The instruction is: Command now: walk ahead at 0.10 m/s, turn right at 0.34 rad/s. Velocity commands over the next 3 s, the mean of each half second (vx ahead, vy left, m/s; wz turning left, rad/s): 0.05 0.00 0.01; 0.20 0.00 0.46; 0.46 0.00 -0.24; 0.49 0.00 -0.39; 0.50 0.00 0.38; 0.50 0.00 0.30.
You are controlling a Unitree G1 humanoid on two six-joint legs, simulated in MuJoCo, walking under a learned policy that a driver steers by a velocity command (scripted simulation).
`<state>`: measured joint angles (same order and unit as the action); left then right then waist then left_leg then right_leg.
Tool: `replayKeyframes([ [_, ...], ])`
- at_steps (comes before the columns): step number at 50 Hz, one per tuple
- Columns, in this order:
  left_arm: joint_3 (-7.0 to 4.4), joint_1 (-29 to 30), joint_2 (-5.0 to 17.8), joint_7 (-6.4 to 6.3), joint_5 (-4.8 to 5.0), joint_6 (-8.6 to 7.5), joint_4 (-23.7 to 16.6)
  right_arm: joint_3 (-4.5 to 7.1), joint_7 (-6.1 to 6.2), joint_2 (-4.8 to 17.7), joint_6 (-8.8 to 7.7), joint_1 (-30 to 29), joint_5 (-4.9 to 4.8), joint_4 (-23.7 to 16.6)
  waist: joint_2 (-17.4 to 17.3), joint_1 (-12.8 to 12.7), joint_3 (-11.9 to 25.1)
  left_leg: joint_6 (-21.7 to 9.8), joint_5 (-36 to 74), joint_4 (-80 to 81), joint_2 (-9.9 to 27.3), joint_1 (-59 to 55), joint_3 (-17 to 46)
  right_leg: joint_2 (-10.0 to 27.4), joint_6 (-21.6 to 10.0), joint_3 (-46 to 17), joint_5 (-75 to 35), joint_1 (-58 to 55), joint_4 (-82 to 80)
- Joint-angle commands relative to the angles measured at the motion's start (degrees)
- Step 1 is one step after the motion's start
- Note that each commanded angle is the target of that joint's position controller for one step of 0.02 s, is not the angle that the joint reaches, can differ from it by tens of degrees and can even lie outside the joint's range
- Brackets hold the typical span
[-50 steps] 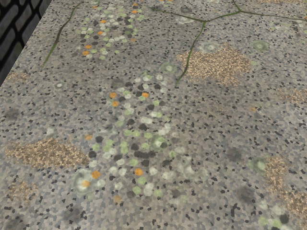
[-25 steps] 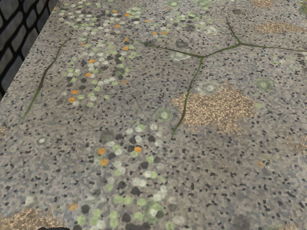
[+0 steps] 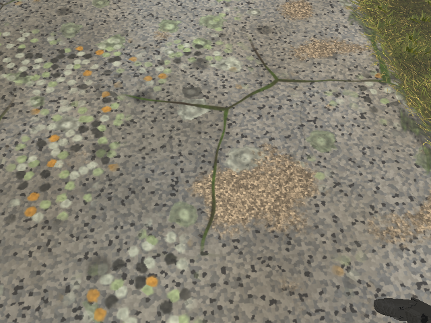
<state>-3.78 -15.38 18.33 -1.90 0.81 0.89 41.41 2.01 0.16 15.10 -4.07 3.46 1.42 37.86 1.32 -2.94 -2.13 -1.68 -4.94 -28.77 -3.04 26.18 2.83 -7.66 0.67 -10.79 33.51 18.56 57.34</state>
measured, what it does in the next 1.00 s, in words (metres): walks ahead, turning left: right foot, then right foot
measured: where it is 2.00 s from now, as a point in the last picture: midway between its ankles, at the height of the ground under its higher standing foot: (200, 279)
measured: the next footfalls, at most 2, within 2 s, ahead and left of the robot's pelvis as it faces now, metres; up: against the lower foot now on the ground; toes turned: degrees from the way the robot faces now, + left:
right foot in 0.26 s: +0.07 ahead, -0.14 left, +0.00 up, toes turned +1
right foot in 0.98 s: +0.22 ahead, -0.10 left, +0.00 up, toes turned +23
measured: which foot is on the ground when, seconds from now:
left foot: down 0.00-0.98, up 1.00-1.00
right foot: up 0.00-0.24, down 0.26-0.54, up 0.56-0.96, down 0.98-1.00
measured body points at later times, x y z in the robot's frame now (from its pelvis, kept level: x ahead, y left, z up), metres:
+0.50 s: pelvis +0.05 +0.00 +0.00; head +0.07 +0.00 +0.45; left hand +0.16 +0.28 -0.11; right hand +0.18 -0.28 -0.11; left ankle +0.08 +0.10 -0.72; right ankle +0.03 -0.14 -0.73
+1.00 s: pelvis +0.13 -0.01 +0.01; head +0.13 -0.02 +0.46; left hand +0.19 +0.30 -0.07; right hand +0.33 -0.24 -0.09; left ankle +0.08 +0.10 -0.72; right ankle +0.18 -0.12 -0.73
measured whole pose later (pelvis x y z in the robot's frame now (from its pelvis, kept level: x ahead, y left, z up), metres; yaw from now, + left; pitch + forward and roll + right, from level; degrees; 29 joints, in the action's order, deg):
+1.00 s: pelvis +0.13 -0.01 +0.01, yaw +20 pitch +2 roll -1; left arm -4.0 -10.5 16.5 0.3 0.0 -5.8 41.4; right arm 3.6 0.9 17.2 0.2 16.6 -1.0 38.9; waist -1.6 0.9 2.4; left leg -2.8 -22.5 -35.6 -5.7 16.4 11.3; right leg -1.5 -0.4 -1.7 13.3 16.1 27.5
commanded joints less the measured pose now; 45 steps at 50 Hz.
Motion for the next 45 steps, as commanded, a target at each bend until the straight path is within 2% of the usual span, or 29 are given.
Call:
replayKeyframes([
  [1, -2.06, -4.0, 8.29, -0.68, 0.22, 1.79, -2.0, 1.25, -0.03, 5.4, 1.37, 3.69, -0.32, -3.23, -4.88, 2.74, 11.23, -11.1, 12.2, 7.28, 19.29, -22.78, 21.14, 5.16, 4.22, 1.71, -0.73, 14.37, 14.88],
  [2, -1.95, -2.84, 7.4, -0.85, 0.01, 2.41, -2.61, 1.09, -0.11, 5.67, 1.85, 1.75, -0.19, -2.89, -6.06, 1.88, 8.19, -10.48, 8.34, 9.0, 17.22, -17.3, 18.2, 6.28, 4.52, 2.16, -2.72, 12.66, 11.96],
  [3, -1.41, -2.86, 5.43, -0.73, -0.04, 2.57, -2.68, 1.2, -0.16, 6.23, 2.17, 0.9, 0.19, -2.39, -7.67, 1.13, 6.32, -9.62, 6.81, 10.72, 14.42, -12.51, 14.15, 6.49, 4.59, 4.14, -4.43, 8.91, 7.56],
  [5, -0.4, -3.58, 2.3, -0.57, -0.38, 2.15, -2.27, 1.26, -0.17, 5.9, 2.4, 0.36, 0.25, -1.59, -9.82, 0.74, 6.92, -9.73, 8.22, 11.38, 12.19, -10.41, 9.95, 6.71, 4.63, 7.06, -5.41, 3.43, -2.03],
  [7, 0.17, -2.07, 1.5, -0.3, -0.9, 1.71, -2.25, 1.61, -0.05, 6.75, 2.56, 1.22, -0.27, -0.75, -10.7, 1.92, 8.59, -10.84, 8.78, 11.02, 13.12, -11.79, 9.98, 7.72, 4.1, 7.84, -7.3, -0.11, -10.04],
  [10, -0.05, -1.21, 2.71, 0.28, -0.82, 1.58, -1.71, 1.79, 0.06, 7.89, 3.13, 2.04, -0.97, 0.21, -10.32, 2.27, 8.97, -11.0, 0.29, 10.61, 14.2, -11.76, 11.31, 7.88, 2.4, 8.56, -14.95, -4.75, -20.39],
  [12, 0.21, -1.82, 1.49, 0.71, -1.63, 1.48, -0.63, 0.8, -0.21, 5.77, 3.25, 3.11, -1.37, 1.46, -8.77, 0.96, 6.79, -7.45, -10.78, 10.78, 11.57, -5.5, 10.66, 7.38, -0.14, 9.03, -22.38, -12.67, -31.82],
  [13, 0.03, -1.21, 3.3, 0.59, -2.53, 1.33, -1.34, 0.36, -0.58, 4.88, 2.87, 5.05, -1.25, 2.42, -6.24, 1.21, 5.91, -3.93, -16.03, 10.05, 10.01, -1.2, 9.82, 10.82, -2.04, 5.59, -24.92, -16.53, -33.08],
  [14, -0.87, 0.11, 7.74, 0.24, -2.96, 1.3, -2.01, 0.4, -1.05, 4.85, 2.43, 6.32, -0.74, 2.1, 0.97, 3.46, 4.03, -0.75, -19.04, 6.79, 5.79, 0.97, 5.65, 16.09, -4.84, 1.05, -21.63, -13.88, -33.31],
  [15, -1.0, 0.45, 6.86, 0.35, -2.71, 1.05, -0.98, 0.68, -0.92, 5.15, 2.4, 4.17, -1.09, 1.39, 6.84, 3.18, 3.33, 1.35, -15.75, 3.03, 2.6, -4.79, 0.75, 16.92, -6.95, 0.34, -10.17, -4.59, -36.45],
  [16, -0.61, 2.32, 5.37, 0.36, -2.74, 0.57, -1.6, 1.06, -0.7, 6.28, 2.54, 2.37, -1.13, 1.0, 7.6, 2.75, 1.01, 2.09, -12.03, -0.36, 1.76, -6.03, 0.23, 16.46, -6.58, 0.13, -5.72, -1.62, -38.93],
  [17, -0.94, 3.15, 5.99, 0.14, -2.69, 0.21, -1.64, 1.51, -0.45, 6.7, 2.77, 2.43, -1.37, 1.02, 8.85, 2.84, -0.35, 1.84, -10.43, -2.93, 1.05, -4.4, -0.63, 16.93, -6.05, -0.09, -7.16, -1.72, -39.26],
  [19, -1.64, 3.5, 7.15, -0.51, -1.81, -0.49, -1.96, 2.23, -0.18, 7.46, 3.46, 5.01, -1.52, 1.37, 10.11, 2.9, -0.38, 1.22, -11.31, -8.28, 1.27, -2.05, -1.55, 20.33, -7.52, -1.12, -17.18, -3.48, -38.02],
  [21, -1.75, 3.92, 6.85, -1.31, -1.31, -0.69, -2.54, 2.52, -0.54, 6.67, 3.83, 6.03, -1.81, 0.79, 9.56, 2.74, 0.93, 0.79, -16.43, -14.66, 2.41, -0.36, -2.47, 24.25, -10.24, -2.07, -30.62, -5.27, -35.71],
  [23, -1.94, 4.85, 6.78, -1.8, -0.81, -0.6, -2.9, 2.58, -1.04, 5.7, 4.24, 6.09, -2.09, 0.07, 8.4, 2.47, 1.66, 0.57, -20.07, -16.61, 3.64, 1.37, -3.25, 26.29, -11.41, -1.64, -40.58, -7.93, -33.36],
  [24, -2.14, 5.55, 7.11, -1.9, -0.48, -0.36, -3.01, 2.57, -1.32, 5.31, 4.44, 6.48, -2.27, -0.06, 7.55, 2.62, 2.07, 0.33, -19.04, -14.41, 3.67, 0.27, -4.18, 25.91, -10.82, -0.23, -42.6, -8.4, -32.08],
  [26, -2.46, 5.98, 7.37, -1.91, 0.18, 0.29, -2.8, 2.91, -1.8, 5.57, 4.75, 8.39, -2.37, 0.28, 6.04, 3.51, 3.24, -0.73, -9.22, -5.44, 2.23, -6.27, -5.52, 22.9, -7.75, 4.44, -40.24, -6.84, -27.76],
  [27, -2.49, 3.51, 6.6, -1.75, 0.02, 0.29, -2.1, 3.69, -1.65, 7.81, 4.81, 8.8, -2.04, -0.16, 1.49, 3.1, 3.67, -2.25, 1.34, 0.02, 3.22, -10.43, -0.93, 19.49, -4.71, 8.2, -33.39, -4.34, -22.14],
  [28, -1.72, 2.61, 3.5, -1.59, -1.68, 0.02, -4.12, 5.59, -0.99, 15.23, 4.74, 9.29, -1.69, -1.25, -14.51, 1.07, 4.85, -9.47, 17.22, 5.06, 14.35, -17.49, 19.0, 10.54, 1.81, 16.01, -18.0, 6.94, -7.32],
  [29, -0.99, 9.21, 2.46, -1.77, -2.0, -0.16, -6.18, 5.13, -1.37, 14.55, 4.16, 15.51, -0.36, -0.73, -17.93, 6.97, 7.89, -18.73, 23.17, 9.74, 22.04, -23.07, 32.67, 4.35, 3.03, 9.83, 6.26, 15.99, 4.37],
  [30, -1.38, 8.23, 3.35, -1.54, -1.23, -0.23, -5.79, 4.33, -1.39, 13.09, 3.12, 15.14, 0.12, -0.85, -11.24, 6.18, 9.58, -19.03, 21.85, 9.02, 22.57, -24.31, 29.98, 6.34, 2.73, 4.9, 6.18, 17.48, 12.11],
  [31, -1.6, 7.3, 3.83, -1.38, -0.76, -0.1, -4.76, 4.27, -1.02, 12.5, 2.61, 11.85, -0.62, -1.59, -7.03, 4.7, 8.69, -16.39, 19.33, 7.78, 20.08, -23.03, 25.03, 7.49, 2.44, 4.59, 2.23, 18.15, 13.96],
  [32, -1.95, 6.47, 4.44, -1.4, -0.94, -0.26, -4.05, 4.28, -0.45, 11.98, 2.74, 10.4, -1.97, -1.68, -4.0, 3.94, 8.52, -13.61, 8.1, 8.68, 17.22, -22.36, 21.94, 8.71, 2.29, 4.78, -2.68, 19.13, 10.98],
  [33, -2.3, 6.86, 5.15, -1.39, -1.13, -0.53, -4.02, 3.95, 0.17, 11.13, 3.04, 9.42, -2.77, -1.77, -4.48, 3.65, 8.09, -11.8, -4.62, 10.6, 15.14, -21.16, 20.83, 10.04, 2.2, 4.75, -7.32, 18.65, 6.92],
  [35, -2.02, 8.02, 3.87, -0.47, -0.72, -1.42, -4.44, 3.56, 1.03, 10.4, 3.73, 9.37, -2.48, -2.26, -8.56, 3.98, 6.03, -11.3, -20.42, 15.08, 12.13, -18.25, 21.04, 9.0, 2.74, 6.62, -12.68, 16.89, 1.46],
  [37, -1.82, 9.66, 3.41, 0.23, -0.38, -2.73, -4.93, 3.74, 1.73, 10.68, 3.73, 10.05, -2.1, -2.58, -9.65, 4.6, 4.68, -11.67, -21.71, 16.58, 11.71, -17.88, 21.29, 8.17, 3.09, 6.96, -14.04, 15.5, -6.17],
  [39, -1.47, 10.78, 2.61, 0.78, -0.48, -4.03, -5.06, 4.11, 1.99, 11.47, 3.57, 10.62, -2.24, -2.67, -9.24, 5.12, 4.55, -11.79, -20.88, 16.06, 11.44, -17.44, 21.32, 7.41, 3.11, 6.95, -14.79, 12.81, -13.42],
  [43, -1.54, 10.93, 3.23, 1.89, 0.22, -5.84, -5.06, 4.57, 1.45, 12.54, 3.69, 10.66, -2.62, -3.26, -10.24, 5.2, 3.74, -12.03, -24.07, 15.16, 10.96, -12.95, 24.05, 5.78, 2.22, 7.41, -15.27, 5.91, -22.48],
  [45, -1.59, 8.82, 3.37, 2.32, 0.51, -6.59, -4.29, 4.15, 1.11, 11.54, 3.8, 10.36, -2.67, -3.23, -10.08, 4.18, 3.85, -11.19, -25.02, 14.02, 10.88, -10.65, 24.56, 6.05, 1.15, 8.31, -18.94, 0.66, -26.59],
])
Over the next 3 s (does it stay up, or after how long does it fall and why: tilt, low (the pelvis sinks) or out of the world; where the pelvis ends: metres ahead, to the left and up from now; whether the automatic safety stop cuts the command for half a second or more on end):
stays up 1.19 0.12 0.00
